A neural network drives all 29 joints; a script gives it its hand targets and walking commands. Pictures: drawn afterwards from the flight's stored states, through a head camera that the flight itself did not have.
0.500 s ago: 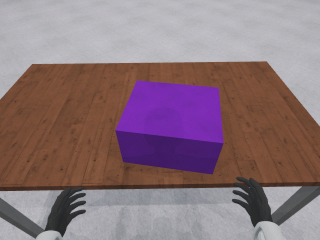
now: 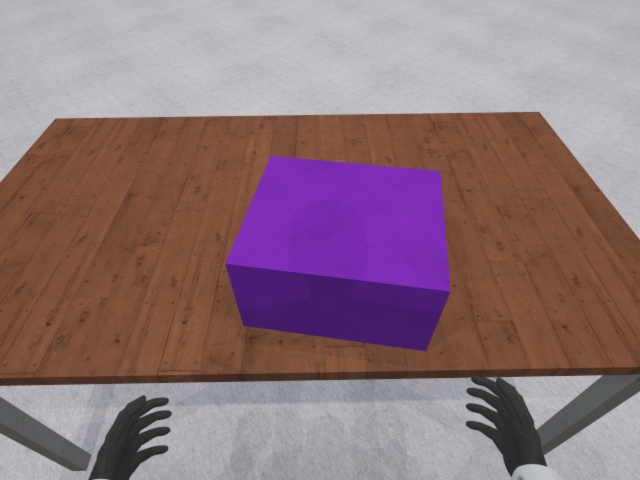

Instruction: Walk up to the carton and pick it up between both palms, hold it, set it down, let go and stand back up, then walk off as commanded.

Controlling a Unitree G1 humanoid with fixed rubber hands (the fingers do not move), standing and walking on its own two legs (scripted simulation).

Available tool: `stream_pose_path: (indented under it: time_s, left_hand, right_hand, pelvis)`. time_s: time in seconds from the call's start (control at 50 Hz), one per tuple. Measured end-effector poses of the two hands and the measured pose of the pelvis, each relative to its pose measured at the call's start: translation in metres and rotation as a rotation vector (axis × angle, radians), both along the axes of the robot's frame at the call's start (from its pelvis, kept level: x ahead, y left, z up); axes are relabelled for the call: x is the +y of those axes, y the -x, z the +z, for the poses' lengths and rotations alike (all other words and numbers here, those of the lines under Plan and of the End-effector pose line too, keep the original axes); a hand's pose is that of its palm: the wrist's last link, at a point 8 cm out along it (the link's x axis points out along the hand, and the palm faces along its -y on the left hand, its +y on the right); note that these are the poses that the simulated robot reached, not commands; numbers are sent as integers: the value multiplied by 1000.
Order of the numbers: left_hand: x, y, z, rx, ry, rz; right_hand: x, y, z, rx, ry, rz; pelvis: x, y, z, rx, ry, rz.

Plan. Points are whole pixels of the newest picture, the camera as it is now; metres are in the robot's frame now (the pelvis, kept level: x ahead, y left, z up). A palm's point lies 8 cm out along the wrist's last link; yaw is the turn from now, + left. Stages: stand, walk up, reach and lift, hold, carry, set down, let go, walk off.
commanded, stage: set down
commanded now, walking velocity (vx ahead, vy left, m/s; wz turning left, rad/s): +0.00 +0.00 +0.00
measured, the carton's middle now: (343, 247) +0.50 +0.00 -0.01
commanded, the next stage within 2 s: let go in 0.86 s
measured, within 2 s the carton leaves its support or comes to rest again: neither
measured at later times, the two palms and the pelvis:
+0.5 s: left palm out of the picture +0.16 +0.27 -0.06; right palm out of the picture +0.16 -0.21 -0.06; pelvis +0.00 +0.00 +0.00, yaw +0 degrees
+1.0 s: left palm out of the picture +0.16 +0.26 -0.07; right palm out of the picture +0.16 -0.23 -0.08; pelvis +0.01 -0.02 +0.00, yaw +0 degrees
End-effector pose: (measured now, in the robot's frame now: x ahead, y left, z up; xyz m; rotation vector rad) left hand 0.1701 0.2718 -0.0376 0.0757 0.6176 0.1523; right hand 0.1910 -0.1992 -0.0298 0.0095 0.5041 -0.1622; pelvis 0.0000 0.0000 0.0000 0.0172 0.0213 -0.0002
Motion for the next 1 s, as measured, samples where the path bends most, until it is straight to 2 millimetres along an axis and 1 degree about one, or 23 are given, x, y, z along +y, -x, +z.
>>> stream_pose_path:
  time_s: [0.28,0.56,0.8,1.0]
  left_hand:
    - [3,11,-13,77,-15,28]
    - [0,15,-25,163,-35,42]
    - [-6,15,-33,220,-51,47]
    - [-12,8,-35,234,-65,37]
  right_hand:
    - [-3,15,-16,71,18,25]
    - [-11,29,-33,148,23,36]
    - [-20,34,-45,196,23,40]
    - [-30,36,-49,208,33,39]
  pelvis:
    - [-1,1,0,-7,0,-1]
    - [-5,-2,0,-3,-1,-3]
    - [-12,-9,-1,6,-2,-6]
    - [-17,-15,-1,14,-3,-8]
